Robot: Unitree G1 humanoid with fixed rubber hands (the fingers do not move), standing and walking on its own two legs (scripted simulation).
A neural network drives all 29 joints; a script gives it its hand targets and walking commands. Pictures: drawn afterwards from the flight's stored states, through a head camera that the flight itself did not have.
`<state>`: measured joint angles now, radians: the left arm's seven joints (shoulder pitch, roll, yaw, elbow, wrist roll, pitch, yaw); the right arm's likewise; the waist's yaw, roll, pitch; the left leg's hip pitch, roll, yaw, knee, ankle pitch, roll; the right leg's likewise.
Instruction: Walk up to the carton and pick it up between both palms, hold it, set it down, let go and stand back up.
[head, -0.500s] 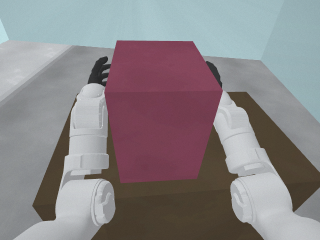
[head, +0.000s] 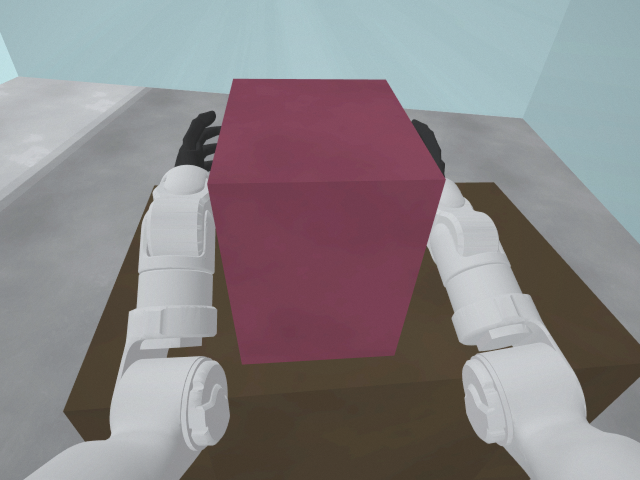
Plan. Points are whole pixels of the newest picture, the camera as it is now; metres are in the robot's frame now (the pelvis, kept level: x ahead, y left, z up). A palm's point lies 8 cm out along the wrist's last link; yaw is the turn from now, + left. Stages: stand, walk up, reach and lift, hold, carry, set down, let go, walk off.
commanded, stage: hold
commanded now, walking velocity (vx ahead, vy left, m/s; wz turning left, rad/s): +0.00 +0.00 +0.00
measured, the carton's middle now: (315, 219) +0.34 +0.00 +0.20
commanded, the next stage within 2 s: none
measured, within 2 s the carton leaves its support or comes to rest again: neither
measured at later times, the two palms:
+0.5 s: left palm (194, 180) +0.37 +0.14 +0.24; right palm (425, 189) +0.37 -0.14 +0.23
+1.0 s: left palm (195, 179) +0.37 +0.14 +0.24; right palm (426, 186) +0.37 -0.14 +0.23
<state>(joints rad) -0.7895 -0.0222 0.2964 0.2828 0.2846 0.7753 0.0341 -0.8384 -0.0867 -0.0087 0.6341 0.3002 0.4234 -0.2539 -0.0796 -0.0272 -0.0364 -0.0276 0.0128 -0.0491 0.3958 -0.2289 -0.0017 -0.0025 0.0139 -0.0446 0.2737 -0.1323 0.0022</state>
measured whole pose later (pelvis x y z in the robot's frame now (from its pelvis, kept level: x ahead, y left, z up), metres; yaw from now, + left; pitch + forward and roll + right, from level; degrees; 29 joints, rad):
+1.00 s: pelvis +0.00 +0.00 +0.00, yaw +0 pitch -8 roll -2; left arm -0.78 -0.03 0.30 0.28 0.28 0.79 0.04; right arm -0.84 -0.10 0.01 0.64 0.31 0.45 -0.26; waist -0.08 -0.02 -0.04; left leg -0.03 0.01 -0.05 0.41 -0.24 0.00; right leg -0.01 0.02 -0.03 0.29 -0.14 0.00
